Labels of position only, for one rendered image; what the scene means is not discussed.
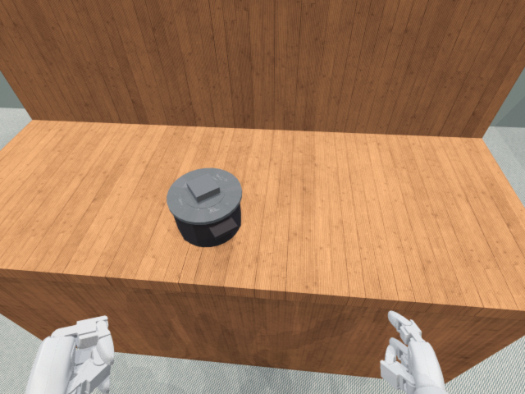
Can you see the lid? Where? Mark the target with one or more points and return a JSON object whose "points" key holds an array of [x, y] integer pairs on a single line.
{"points": [[184, 206]]}

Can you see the table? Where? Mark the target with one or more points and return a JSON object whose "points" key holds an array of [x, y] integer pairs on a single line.
{"points": [[355, 130]]}

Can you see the pot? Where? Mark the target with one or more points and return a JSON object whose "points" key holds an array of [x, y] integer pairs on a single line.
{"points": [[211, 234]]}

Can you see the left robot hand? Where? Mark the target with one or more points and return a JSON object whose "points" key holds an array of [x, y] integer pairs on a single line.
{"points": [[57, 360]]}

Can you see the right robot hand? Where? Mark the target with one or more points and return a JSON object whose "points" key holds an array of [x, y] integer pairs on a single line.
{"points": [[419, 366]]}

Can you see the knob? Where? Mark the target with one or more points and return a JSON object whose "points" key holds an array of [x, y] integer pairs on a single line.
{"points": [[203, 187]]}

